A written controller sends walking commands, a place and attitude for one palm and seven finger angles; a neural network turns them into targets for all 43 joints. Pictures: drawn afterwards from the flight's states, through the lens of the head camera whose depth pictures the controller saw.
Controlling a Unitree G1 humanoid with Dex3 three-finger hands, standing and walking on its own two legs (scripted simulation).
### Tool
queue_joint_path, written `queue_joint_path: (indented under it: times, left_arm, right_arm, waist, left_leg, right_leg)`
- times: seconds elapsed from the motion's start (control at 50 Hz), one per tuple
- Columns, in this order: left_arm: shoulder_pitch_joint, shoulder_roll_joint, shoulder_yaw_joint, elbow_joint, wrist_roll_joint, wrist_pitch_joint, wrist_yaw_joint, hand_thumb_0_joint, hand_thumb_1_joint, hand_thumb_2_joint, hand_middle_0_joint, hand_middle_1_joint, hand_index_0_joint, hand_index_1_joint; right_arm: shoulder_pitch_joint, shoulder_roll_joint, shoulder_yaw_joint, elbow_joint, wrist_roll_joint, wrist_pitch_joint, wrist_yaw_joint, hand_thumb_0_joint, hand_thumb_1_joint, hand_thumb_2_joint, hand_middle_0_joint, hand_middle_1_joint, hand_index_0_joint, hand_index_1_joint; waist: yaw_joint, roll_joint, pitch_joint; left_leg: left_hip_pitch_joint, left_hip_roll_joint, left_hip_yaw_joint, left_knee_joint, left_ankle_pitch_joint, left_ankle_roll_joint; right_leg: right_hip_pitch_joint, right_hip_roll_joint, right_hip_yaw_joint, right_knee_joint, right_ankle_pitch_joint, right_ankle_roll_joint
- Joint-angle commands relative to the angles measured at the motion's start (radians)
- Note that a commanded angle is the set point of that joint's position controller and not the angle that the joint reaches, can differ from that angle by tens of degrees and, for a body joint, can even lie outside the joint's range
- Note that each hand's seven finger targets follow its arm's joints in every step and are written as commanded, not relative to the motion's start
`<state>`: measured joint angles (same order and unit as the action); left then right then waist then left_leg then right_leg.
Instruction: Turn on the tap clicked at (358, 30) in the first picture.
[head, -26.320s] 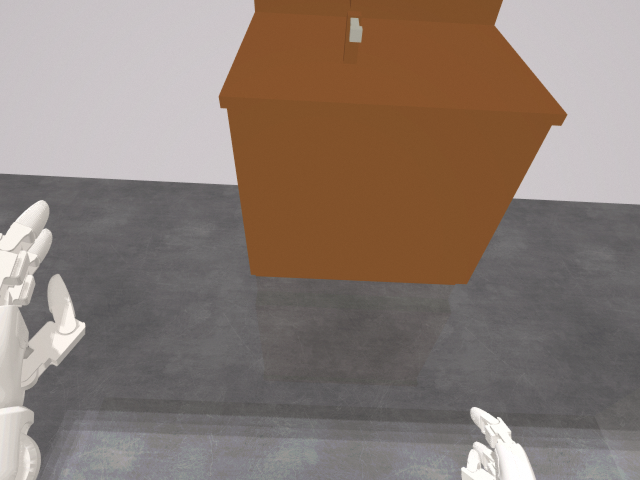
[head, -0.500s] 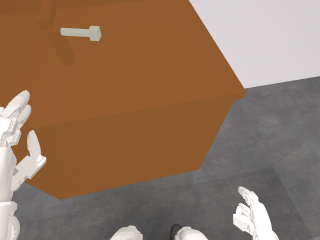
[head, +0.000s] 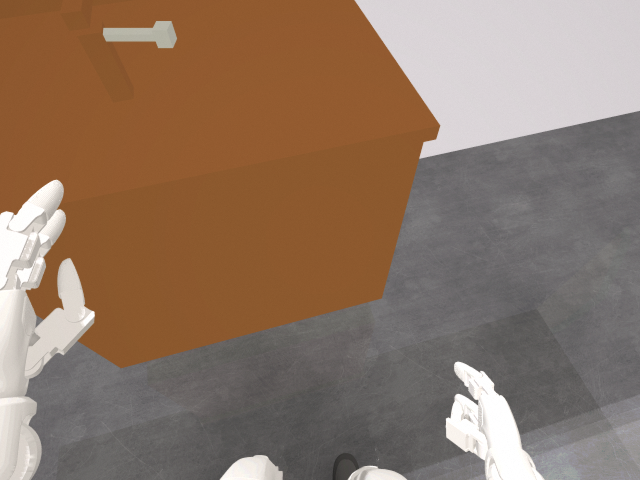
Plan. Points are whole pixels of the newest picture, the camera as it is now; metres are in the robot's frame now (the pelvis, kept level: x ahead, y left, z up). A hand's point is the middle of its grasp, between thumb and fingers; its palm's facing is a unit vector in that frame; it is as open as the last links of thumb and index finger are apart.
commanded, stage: stop stepping back and stand still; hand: left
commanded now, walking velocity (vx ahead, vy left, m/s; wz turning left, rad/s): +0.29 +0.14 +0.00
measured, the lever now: (164, 34) +0.72 +0.27 +0.14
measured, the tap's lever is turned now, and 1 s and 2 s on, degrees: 73 73 73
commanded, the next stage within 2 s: stand and check the lever's angle in 0.70 s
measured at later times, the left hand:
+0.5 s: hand (44, 447) +0.14 +0.20 +0.15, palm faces +0.44 -0.82 -0.36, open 7.4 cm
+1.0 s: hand (51, 407) +0.17 +0.21 +0.15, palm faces +0.41 -0.84 -0.36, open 7.4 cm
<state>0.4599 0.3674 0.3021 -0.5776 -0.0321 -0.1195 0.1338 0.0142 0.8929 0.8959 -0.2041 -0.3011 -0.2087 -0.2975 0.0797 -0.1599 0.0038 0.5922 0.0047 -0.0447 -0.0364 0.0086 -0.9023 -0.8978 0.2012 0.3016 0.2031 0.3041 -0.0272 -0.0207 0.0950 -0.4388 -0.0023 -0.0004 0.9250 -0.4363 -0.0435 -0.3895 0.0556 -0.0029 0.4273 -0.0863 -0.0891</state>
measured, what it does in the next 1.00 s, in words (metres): steps on the spot: left foot, then right foot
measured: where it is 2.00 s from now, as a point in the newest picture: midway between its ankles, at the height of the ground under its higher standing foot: outside the picture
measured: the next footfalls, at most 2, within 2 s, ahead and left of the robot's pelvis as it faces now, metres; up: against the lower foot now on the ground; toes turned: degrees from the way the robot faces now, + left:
left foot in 0.18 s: -0.08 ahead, +0.12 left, +0.00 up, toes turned +2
right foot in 0.42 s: +0.00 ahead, -0.11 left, +0.00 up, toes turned +0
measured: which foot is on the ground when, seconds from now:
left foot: up 0.00-0.16, down 0.18-0.44, up 0.46-0.70, down 0.72-1.00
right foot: down 0.00-0.20, up 0.22-0.40, down 0.42-1.00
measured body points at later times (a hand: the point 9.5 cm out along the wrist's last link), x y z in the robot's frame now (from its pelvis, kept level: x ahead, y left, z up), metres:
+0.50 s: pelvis -0.08 -0.04 -0.01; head -0.08 -0.05 +0.44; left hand +0.11 +0.25 +0.17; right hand +0.06 -0.26 -0.13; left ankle -0.12 +0.10 -0.71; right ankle -0.04 -0.11 -0.74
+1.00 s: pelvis -0.05 -0.03 +0.00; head -0.02 -0.03 +0.45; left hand +0.14 +0.25 +0.17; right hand +0.13 -0.26 -0.09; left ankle -0.06 +0.08 -0.74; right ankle -0.04 -0.11 -0.74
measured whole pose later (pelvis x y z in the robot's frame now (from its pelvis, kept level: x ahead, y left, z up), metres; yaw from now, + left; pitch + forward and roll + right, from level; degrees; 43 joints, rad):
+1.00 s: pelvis -0.05 -0.03 +0.00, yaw +2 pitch -2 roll +0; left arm 0.44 0.31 0.30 -0.49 -0.05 -0.12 0.17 0.01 0.89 0.90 -0.20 -0.30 -0.21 -0.30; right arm 0.18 -0.23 -0.01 0.61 0.01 -0.11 -0.04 0.01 -0.91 -0.90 0.20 0.30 0.20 0.30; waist 0.00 0.02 0.09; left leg -0.19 0.01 0.06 0.50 -0.28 0.01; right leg -0.21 0.04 -0.05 0.50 -0.26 -0.05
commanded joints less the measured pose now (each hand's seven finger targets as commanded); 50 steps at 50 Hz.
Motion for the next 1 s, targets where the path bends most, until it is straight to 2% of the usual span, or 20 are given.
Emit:
queue_joint_path:
  times: [0.0,0.08,0.12,0.18,0.2,0.22,0.26,0.36,0.38,0.42,0.44,0.46,0.52,0.6,0.64,0.7,0.72,0.84,0.9,0.98]
  left_arm:
    - [0.233,0.203,0.235,-0.213,-0.017,-0.075,0.045,0.0,0.9,0.9,-0.2,-0.3,-0.2,-0.3]
    - [0.184,0.193,0.208,-0.152,-0.017,-0.061,0.061,0.0,0.9,0.9,-0.2,-0.3,-0.2,-0.3]
    - [0.129,0.183,0.177,-0.131,-0.015,-0.056,0.066,0.0,0.9,0.9,-0.2,-0.3,-0.2,-0.3]
    - [0.023,0.178,0.167,-0.136,-0.002,-0.068,0.063,0.0,0.9,0.9,-0.2,-0.3,-0.2,-0.3]
    - [0.011,0.19,0.169,-0.147,0.005,-0.06,0.061,0.0,0.9,0.9,-0.2,-0.3,-0.2,-0.3]
    - [-0.027,0.184,0.16,-0.146,0.006,-0.054,0.06,0.0,0.9,0.9,-0.2,-0.3,-0.2,-0.3]
    - [-0.116,0.178,0.13,-0.169,0.019,-0.047,0.052,0.0,0.9,0.9,-0.2,-0.3,-0.2,-0.3]
    - [-0.206,0.134,0.07,-0.065,0.017,-0.032,0.05,0.0,0.9,0.9,-0.2,-0.3,-0.2,-0.3]
    - [-0.22,0.122,0.063,-0.036,0.019,-0.041,0.046,0.0,0.9,0.9,-0.2,-0.3,-0.2,-0.3]
    - [-0.227,0.182,0.102,-0.047,0.017,-0.047,0.036,0.0,0.9,0.9,-0.2,-0.3,-0.2,-0.3]
    - [-0.276,0.212,0.132,-0.102,0.008,-0.067,0.031,0.0,0.9,0.9,-0.2,-0.3,-0.2,-0.3]
    - [-0.285,0.188,0.116,-0.097,0.012,-0.081,0.019,0.0,0.9,0.9,-0.2,-0.3,-0.2,-0.3]
    - [-0.034,0.215,0.191,-0.121,-0.009,-0.098,0.02,0.0,0.9,0.9,-0.2,-0.3,-0.2,-0.3]
    - [0.084,0.186,0.202,-0.13,-0.029,-0.104,0.037,0.0,0.9,0.9,-0.2,-0.3,-0.2,-0.3]
    - [0.063,0.166,0.18,-0.129,-0.032,-0.098,0.043,0.0,0.9,0.9,-0.2,-0.3,-0.2,-0.3]
    - [0.009,0.148,0.16,-0.102,-0.027,-0.096,0.047,0.0,0.9,0.9,-0.2,-0.3,-0.2,-0.3]
    - [-0.016,0.154,0.162,-0.09,-0.021,-0.091,0.051,0.0,0.9,0.9,-0.2,-0.3,-0.2,-0.3]
    - [-0.111,0.134,0.104,-0.099,-0.008,-0.08,0.041,0.0,0.9,0.9,-0.2,-0.3,-0.2,-0.3]
    - [-0.106,0.15,0.11,-0.156,-0.008,-0.084,0.047,0.0,0.9,0.9,-0.2,-0.3,-0.2,-0.3]
    - [0.0,0.169,0.155,-0.177,-0.015,-0.086,0.054,0.0,0.9,0.9,-0.2,-0.3,-0.2,-0.3]
  right_arm:
    - [0.0,-0.109,-0.055,-0.185,0.009,0.014,-0.019,0.0,-0.9,-0.9,0.2,0.3,0.2,0.3]
    - [0.061,-0.152,-0.059,-0.191,0.016,0.02,-0.035,0.0,-0.9,-0.9,0.2,0.3,0.2,0.3]
    - [0.094,-0.181,-0.06,-0.187,0.016,0.013,-0.039,0.0,-0.9,-0.9,0.2,0.3,0.2,0.3]
    - [0.083,-0.219,-0.062,-0.194,0.018,-0.034,-0.04,0.0,-0.9,-0.9,0.2,0.3,0.2,0.3]
    - [0.071,-0.216,-0.07,-0.189,0.019,-0.056,-0.039,0.0,-0.9,-0.9,0.2,0.3,0.2,0.3]
    - [0.063,-0.191,-0.062,-0.159,0.012,-0.068,-0.041,0.0,-0.9,-0.9,0.2,0.3,0.2,0.3]
    - [0.059,-0.185,-0.057,-0.13,0.013,-0.092,-0.031,0.0,-0.9,-0.9,0.2,0.3,0.2,0.3]
    - [0.031,-0.202,-0.042,-0.091,-0.001,-0.122,-0.046,0.0,-0.9,-0.9,0.2,0.3,0.2,0.3]
    - [0.029,-0.201,-0.044,-0.081,-0.008,-0.123,-0.046,0.0,-0.9,-0.9,0.2,0.3,0.2,0.3]
    - [0.024,-0.181,-0.066,-0.092,0.003,-0.118,-0.037,0.0,-0.9,-0.9,0.2,0.3,0.2,0.3]
    - [0.002,-0.171,-0.058,-0.096,-0.002,-0.119,-0.035,0.0,-0.9,-0.9,0.2,0.3,0.2,0.3]
    - [0.018,-0.173,-0.069,-0.074,0.002,-0.111,-0.02,0.0,-0.9,-0.9,0.2,0.3,0.2,0.3]
    - [0.033,-0.145,-0.061,-0.101,0.006,-0.08,-0.005,0.0,-0.9,-0.9,0.2,0.3,0.2,0.3]
    - [0.028,-0.125,-0.051,-0.141,0.009,-0.063,-0.01,0.0,-0.9,-0.9,0.2,0.3,0.2,0.3]
    - [0.048,-0.139,-0.053,-0.139,0.008,-0.072,-0.014,0.0,-0.9,-0.9,0.2,0.3,0.2,0.3]
    - [0.051,-0.185,-0.058,-0.149,0.003,-0.087,-0.021,0.0,-0.9,-0.9,0.2,0.3,0.2,0.3]
    - [0.045,-0.186,-0.056,-0.147,0.01,-0.09,-0.021,0.0,-0.9,-0.9,0.2,0.3,0.2,0.3]
    - [0.035,-0.185,-0.064,-0.137,0.01,-0.113,-0.018,0.0,-0.9,-0.9,0.2,0.3,0.2,0.3]
    - [0.03,-0.182,-0.063,-0.141,0.006,-0.122,-0.015,0.0,-0.9,-0.9,0.2,0.3,0.2,0.3]
    - [0.011,-0.165,-0.051,-0.158,0.002,-0.109,-0.016,0.0,-0.9,-0.9,0.2,0.3,0.2,0.3]
  waist:
    - [0.031,-0.066,-0.38]
    - [0.009,-0.115,-0.299]
    - [-0.012,-0.046,-0.256]
    - [0.013,0.258,-0.145]
    - [0.009,0.216,-0.169]
    - [0.0,0.275,-0.112]
    - [0.006,0.222,-0.029]
    - [0.021,0.182,0.013]
    - [0.027,0.122,-0.011]
    - [0.024,-0.267,-0.094]
    - [0.026,-0.218,-0.079]
    - [0.007,-0.131,-0.12]
    - [0.018,0.004,-0.13]
    - [0.023,-0.1,-0.165]
    - [0.011,-0.037,-0.148]
    - [0.016,0.175,-0.099]
    - [0.022,0.16,-0.116]
    - [0.014,-0.027,-0.143]
    - [0.019,0.011,-0.205]
    - [0.033,0.09,-0.215]
  left_leg:
    - [0.082,-0.001,0.015,-0.065,-0.02,0.015]
    - [0.234,-0.011,0.052,-0.335,-0.052,0.063]
    - [0.313,0.003,0.041,-0.537,-0.023,0.089]
    - [0.212,0.272,-0.303,-0.805,-0.257,0.191]
    - [0.197,0.3,-0.273,-0.776,-0.106,0.219]
    - [0.129,0.299,-0.285,-0.819,-0.211,0.222]
    - [0.128,0.275,-0.221,-0.787,-0.206,0.235]
    - [0.082,0.187,-0.102,-0.604,-0.152,0.155]
    - [0.045,0.14,-0.05,-0.47,-0.119,0.14]
    - [-0.09,-0.009,0.048,-0.01,-0.09,0.084]
    - [-0.109,-0.001,0.0,0.132,-0.031,0.07]
    - [-0.066,0.025,-0.041,0.181,0.009,0.058]
    - [0.019,0.045,-0.006,0.018,0.069,0.053]
    - [0.161,0.028,0.073,-0.286,0.057,0.063]
    - [0.26,0.018,0.08,-0.423,0.087,0.074]
    - [0.265,0.166,-0.164,-0.61,0.044,0.143]
    - [0.243,0.207,-0.198,-0.613,0.107,0.159]
    - [0.2,0.068,-0.01,-0.411,0.296,0.079]
    - [0.245,0.065,-0.004,-0.436,0.393,0.066]
    - [0.299,0.112,-0.047,-0.49,0.513,0.071]
  right_leg:
    - [0.263,-0.279,0.24,-0.176,0.115,0.017]
    - [0.153,-0.256,0.261,-0.274,-0.329,0.021]
    - [0.118,-0.195,0.217,-0.228,-0.429,0.06]
    - [0.023,-0.014,0.039,0.218,-0.258,0.12]
    - [0.003,0.01,0.02,0.418,-0.255,0.13]
    - [-0.061,-0.01,0.047,0.556,-0.272,0.123]
    - [-0.148,-0.036,0.043,0.636,-0.254,0.118]
    - [0.152,-0.032,-0.061,0.073,-0.309,0.094]
    - [0.231,-0.053,-0.023,-0.026,-0.271,0.076]
    - [0.27,-0.365,0.527,-0.247,-0.445,-0.06]
    - [0.241,-0.402,0.547,-0.276,-0.412,-0.085]
    - [0.179,-0.375,0.506,-0.282,-0.552,-0.026]
    - [0.15,-0.331,0.323,-0.212,-0.327,-0.057]
    - [0.143,-0.296,0.224,-0.196,-0.38,-0.029]
    - [0.1,-0.27,0.223,-0.168,-0.428,-0.007]
    - [0.056,-0.099,0.094,0.068,-0.288,0.067]
    - [0.091,-0.074,0.04,0.114,-0.207,0.094]
    - [0.243,-0.199,0.201,-0.054,0.095,0.049]
    - [0.32,-0.211,0.174,-0.012,0.294,0.045]
    - [0.289,-0.143,0.092,0.005,0.186,0.066]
